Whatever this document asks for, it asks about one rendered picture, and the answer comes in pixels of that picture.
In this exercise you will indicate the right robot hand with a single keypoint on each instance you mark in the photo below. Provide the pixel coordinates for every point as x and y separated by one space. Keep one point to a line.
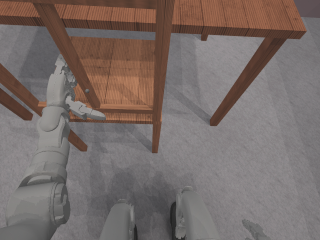
256 230

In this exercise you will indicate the table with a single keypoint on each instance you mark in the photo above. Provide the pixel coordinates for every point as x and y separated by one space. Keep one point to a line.
274 20

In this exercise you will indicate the left robot thigh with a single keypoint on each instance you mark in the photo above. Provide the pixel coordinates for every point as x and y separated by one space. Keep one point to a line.
120 220

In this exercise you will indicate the robot left forearm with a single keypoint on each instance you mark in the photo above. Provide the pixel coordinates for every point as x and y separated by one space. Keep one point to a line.
51 154

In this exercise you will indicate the left robot hand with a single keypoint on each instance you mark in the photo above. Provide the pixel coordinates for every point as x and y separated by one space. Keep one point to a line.
60 86

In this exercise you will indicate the right robot foot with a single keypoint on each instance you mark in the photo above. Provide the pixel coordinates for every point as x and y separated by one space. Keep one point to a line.
173 222

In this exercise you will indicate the chair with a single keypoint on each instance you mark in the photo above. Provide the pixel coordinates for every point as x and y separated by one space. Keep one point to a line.
125 77

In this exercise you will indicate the robot left upper arm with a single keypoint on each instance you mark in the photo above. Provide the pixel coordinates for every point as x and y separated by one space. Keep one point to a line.
36 211

